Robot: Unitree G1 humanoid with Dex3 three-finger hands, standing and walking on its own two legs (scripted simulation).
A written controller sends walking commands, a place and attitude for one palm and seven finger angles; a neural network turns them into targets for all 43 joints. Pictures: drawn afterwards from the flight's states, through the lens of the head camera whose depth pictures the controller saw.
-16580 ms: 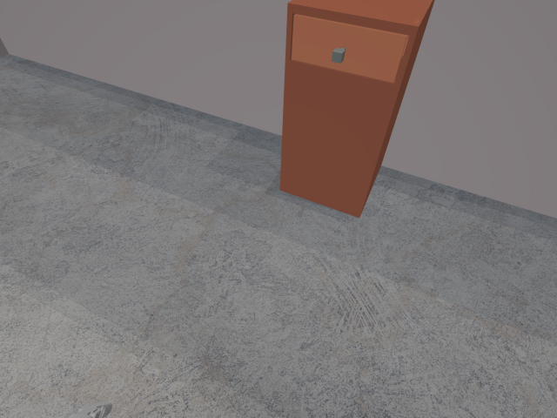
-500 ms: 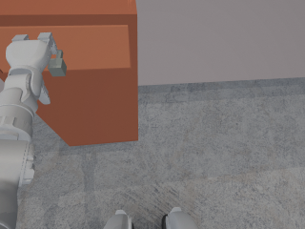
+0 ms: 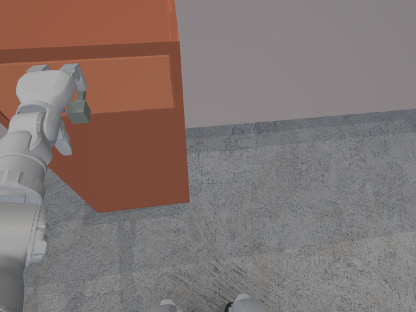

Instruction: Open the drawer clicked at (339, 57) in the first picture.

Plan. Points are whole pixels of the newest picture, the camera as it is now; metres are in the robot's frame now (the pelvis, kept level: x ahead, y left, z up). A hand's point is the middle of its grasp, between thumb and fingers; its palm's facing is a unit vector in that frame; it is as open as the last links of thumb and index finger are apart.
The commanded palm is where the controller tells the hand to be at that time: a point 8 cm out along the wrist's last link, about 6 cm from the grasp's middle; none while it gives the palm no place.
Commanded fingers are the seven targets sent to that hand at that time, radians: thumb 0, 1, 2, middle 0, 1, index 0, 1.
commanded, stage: lift the fingers back up to retry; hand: left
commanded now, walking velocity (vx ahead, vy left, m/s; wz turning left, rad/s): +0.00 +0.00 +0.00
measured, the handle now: (80, 105) +0.53 +0.25 +0.04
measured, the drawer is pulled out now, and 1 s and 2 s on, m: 0.00 0.00 0.00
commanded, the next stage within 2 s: re-aim the fingers above the handle in 0.36 s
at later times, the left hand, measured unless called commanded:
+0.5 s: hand (53, 99) +0.50 +0.27 +0.10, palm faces -0.06 -0.02 -1.00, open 13.5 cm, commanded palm +0.48 +0.27 +0.16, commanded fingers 0.00 -0.50 0.30 -0.30 -1.20 -0.30 -1.20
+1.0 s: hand (50, 100) +0.50 +0.27 +0.09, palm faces -0.06 -0.01 -1.00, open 13.7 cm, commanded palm +0.48 +0.27 +0.16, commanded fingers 0.00 -0.50 0.30 -0.30 -1.20 -0.30 -1.20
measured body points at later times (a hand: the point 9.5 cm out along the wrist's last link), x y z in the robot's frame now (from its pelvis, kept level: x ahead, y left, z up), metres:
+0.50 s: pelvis +0.02 -0.01 +0.02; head +0.11 -0.01 +0.46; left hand +0.49 +0.26 +0.15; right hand +0.07 -0.29 -0.11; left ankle -0.01 +0.09 -0.70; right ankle +0.01 -0.13 -0.70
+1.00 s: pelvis +0.02 -0.01 +0.01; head +0.11 +0.00 +0.46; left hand +0.49 +0.27 +0.15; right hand +0.03 -0.29 -0.11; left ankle -0.01 +0.09 -0.70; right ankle +0.01 -0.13 -0.70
